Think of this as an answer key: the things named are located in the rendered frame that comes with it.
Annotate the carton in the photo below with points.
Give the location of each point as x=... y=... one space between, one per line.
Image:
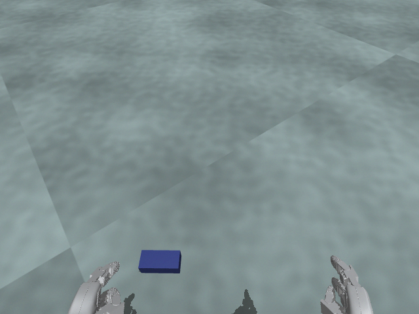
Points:
x=158 y=261

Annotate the left robot hand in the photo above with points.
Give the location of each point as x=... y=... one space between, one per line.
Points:
x=89 y=300

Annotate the right robot hand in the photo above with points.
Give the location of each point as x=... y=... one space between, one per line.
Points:
x=354 y=298

